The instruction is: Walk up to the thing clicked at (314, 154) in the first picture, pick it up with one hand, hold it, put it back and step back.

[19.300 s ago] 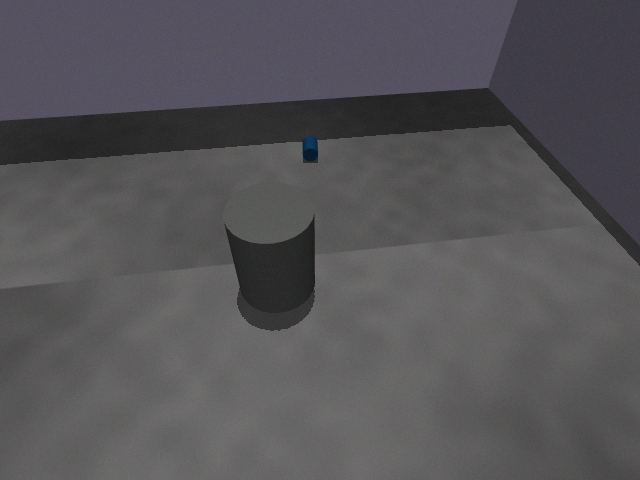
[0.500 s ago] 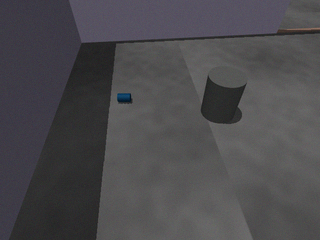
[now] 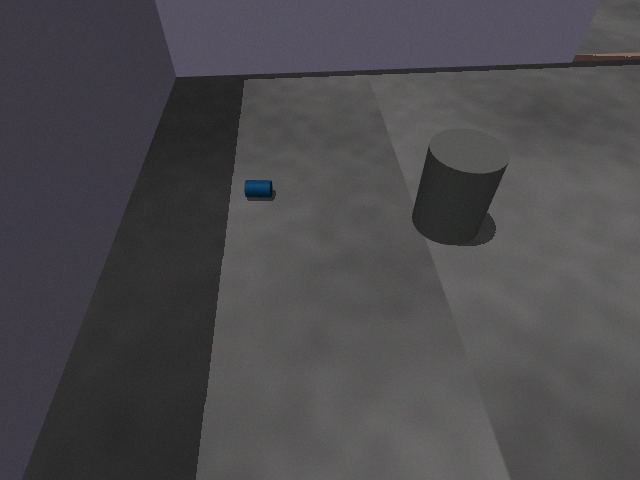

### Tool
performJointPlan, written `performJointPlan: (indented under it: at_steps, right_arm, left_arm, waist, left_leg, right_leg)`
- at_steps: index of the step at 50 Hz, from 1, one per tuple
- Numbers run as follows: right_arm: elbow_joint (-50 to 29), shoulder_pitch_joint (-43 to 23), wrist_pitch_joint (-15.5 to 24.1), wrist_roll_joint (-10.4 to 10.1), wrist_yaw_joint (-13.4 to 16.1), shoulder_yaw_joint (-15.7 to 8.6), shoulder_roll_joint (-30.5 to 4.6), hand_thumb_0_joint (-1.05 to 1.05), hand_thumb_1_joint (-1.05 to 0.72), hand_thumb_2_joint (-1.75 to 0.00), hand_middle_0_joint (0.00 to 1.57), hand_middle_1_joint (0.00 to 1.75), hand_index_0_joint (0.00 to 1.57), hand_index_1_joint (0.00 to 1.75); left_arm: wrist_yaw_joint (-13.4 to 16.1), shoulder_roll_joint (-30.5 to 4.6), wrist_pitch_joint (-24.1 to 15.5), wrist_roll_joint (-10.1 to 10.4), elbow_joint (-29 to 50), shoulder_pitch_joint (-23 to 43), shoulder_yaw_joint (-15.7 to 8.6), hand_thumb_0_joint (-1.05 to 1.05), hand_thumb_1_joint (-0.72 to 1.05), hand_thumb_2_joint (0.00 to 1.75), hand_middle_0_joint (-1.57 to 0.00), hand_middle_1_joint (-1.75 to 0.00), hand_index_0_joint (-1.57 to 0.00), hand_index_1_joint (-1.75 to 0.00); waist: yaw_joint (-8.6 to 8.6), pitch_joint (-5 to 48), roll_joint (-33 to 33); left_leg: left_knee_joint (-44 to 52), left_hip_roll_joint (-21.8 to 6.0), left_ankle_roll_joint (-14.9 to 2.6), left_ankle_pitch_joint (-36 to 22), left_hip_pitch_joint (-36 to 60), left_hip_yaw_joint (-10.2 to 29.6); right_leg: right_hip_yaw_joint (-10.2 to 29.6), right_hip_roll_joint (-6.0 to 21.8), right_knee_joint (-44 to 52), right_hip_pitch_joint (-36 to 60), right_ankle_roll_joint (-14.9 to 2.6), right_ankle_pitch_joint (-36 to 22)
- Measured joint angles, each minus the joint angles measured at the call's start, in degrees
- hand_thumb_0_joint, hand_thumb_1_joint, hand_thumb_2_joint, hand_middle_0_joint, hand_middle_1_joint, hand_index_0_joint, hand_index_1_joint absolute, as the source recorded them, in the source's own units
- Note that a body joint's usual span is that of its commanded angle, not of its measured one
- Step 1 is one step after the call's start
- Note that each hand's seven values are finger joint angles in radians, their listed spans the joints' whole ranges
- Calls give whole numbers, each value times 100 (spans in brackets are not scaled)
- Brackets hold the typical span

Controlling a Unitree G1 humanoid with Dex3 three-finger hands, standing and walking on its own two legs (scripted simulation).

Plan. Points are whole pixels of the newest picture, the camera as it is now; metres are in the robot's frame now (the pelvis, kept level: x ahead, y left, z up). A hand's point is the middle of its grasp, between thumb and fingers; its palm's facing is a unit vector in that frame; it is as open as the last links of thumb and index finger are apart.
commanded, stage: stand
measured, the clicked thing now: (258, 188) +1.53 +0.30 -0.74
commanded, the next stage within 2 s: none
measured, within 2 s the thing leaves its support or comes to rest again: neither
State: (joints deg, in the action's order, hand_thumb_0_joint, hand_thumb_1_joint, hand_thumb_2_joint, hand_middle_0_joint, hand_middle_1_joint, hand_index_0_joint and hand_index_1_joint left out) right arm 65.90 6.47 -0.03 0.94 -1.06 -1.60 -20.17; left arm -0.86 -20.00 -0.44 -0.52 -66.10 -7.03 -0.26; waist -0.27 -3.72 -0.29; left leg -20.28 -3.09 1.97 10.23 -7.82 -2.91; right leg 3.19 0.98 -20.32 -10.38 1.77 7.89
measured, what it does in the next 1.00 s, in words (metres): stands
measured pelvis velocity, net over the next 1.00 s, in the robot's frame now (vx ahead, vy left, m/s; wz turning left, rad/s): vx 0.02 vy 0.00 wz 0.01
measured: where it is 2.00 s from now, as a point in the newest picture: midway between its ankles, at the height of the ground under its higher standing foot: outside the picture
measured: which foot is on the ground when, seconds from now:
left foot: down 0.00-1.00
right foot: down 0.00-1.00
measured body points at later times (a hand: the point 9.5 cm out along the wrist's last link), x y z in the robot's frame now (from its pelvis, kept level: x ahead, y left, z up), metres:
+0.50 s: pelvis +0.01 +0.00 +0.00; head +0.03 +0.00 +0.45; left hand +0.10 +0.30 -0.13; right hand +0.09 -0.30 -0.13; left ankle +0.01 +0.14 -0.75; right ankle +0.04 -0.14 -0.75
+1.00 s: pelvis +0.02 +0.00 +0.00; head +0.03 +0.00 +0.45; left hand +0.09 +0.31 -0.13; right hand +0.10 -0.30 -0.13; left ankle +0.01 +0.14 -0.75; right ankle +0.04 -0.14 -0.75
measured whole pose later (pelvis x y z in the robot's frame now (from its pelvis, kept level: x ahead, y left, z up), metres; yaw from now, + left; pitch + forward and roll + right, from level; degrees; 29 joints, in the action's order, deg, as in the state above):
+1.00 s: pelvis +0.02 +0.00 +0.00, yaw +1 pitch -2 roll +0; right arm 64.8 5.5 0.0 0.7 -0.7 -1.0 -20.1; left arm -0.5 -20.2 -0.2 -0.5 -64.7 -5.8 0.3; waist -0.2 -3.1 -0.1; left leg -19.0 -2.6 1.8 11.2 -5.7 -2.4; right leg 2.6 1.5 -19.2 -8.0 2.1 9.2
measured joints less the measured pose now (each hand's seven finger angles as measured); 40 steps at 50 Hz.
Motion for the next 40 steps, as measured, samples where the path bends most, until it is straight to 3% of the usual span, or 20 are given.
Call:
performJointPlan:
  at_steps: [40]
  right_arm:
    - [-79, -102, 9, -24, 43, 67, 4, 0, -91, -90, 21, 30, 20, 30]
  left_arm:
    - [34, -13, 30, 10, 123, 155, 55, 0, 90, 90, -20, -30, -20, -30]
  waist:
    - [-4, 57, 17]
  left_leg:
    - [120, 47, -25, 100, 218, 30]
  right_leg:
    - [-42, 54, 110, 235, 35, 123]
